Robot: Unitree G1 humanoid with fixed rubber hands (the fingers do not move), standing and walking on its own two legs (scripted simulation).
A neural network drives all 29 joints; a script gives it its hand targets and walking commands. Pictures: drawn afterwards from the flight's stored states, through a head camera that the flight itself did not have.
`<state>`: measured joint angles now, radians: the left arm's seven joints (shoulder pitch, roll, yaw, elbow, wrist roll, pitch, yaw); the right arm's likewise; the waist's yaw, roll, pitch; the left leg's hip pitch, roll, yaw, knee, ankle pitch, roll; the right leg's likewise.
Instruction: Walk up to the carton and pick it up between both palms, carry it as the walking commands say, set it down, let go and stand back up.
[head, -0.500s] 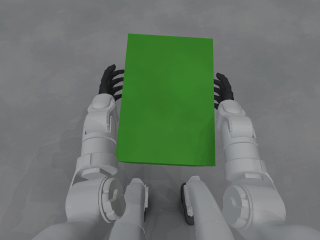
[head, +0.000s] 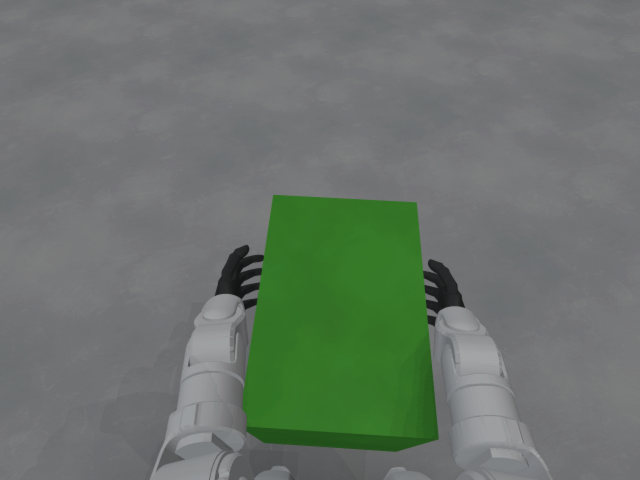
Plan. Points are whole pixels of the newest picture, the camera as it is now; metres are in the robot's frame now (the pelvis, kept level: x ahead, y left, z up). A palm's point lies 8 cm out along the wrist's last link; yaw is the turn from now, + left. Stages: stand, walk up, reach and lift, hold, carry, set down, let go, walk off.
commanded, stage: reach and lift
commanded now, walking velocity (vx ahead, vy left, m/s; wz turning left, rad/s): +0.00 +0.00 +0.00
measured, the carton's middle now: (336, 328) +0.32 +0.01 -0.08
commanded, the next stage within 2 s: hold in 1.68 s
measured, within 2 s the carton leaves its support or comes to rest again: neither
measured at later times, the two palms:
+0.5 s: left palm (211, 296) +0.31 +0.15 +0.07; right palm (463, 308) +0.30 -0.14 +0.05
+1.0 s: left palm (210, 296) +0.30 +0.15 +0.07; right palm (468, 296) +0.30 -0.14 +0.07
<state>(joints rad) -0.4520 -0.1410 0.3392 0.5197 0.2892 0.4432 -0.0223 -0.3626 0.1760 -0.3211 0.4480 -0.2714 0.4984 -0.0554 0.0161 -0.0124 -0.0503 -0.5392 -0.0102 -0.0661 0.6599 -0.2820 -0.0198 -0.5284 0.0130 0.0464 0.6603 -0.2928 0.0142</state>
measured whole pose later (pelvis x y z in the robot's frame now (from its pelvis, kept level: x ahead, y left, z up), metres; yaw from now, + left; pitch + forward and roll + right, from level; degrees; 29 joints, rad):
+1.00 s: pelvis +0.00 +0.00 +0.02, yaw +0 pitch -7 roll +0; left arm -0.36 -0.16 0.29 0.34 0.28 0.70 0.00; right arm -0.34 0.15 -0.23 0.36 -0.28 0.74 -0.02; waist 0.03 -0.01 0.02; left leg -0.08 0.00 -0.06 0.38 -0.19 -0.02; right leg -0.08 0.01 0.06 0.40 -0.21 0.01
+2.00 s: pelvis -0.01 +0.00 +0.02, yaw +0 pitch -8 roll +0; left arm -0.28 -0.16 0.21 0.24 0.26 0.74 0.01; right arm -0.23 0.14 -0.17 0.24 -0.25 0.77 -0.03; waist 0.01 0.00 0.05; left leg -0.07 0.00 -0.06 0.41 -0.20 -0.02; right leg -0.07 0.01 0.06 0.43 -0.21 0.01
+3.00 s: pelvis +0.00 +0.00 +0.02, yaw +0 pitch -7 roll +0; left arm -0.24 -0.15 0.18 0.18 0.25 0.76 0.01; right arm -0.20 0.14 -0.14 0.19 -0.24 0.78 -0.03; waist 0.01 0.01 0.03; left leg -0.09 -0.01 -0.06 0.40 -0.19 -0.02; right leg -0.09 0.01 0.06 0.42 -0.21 0.01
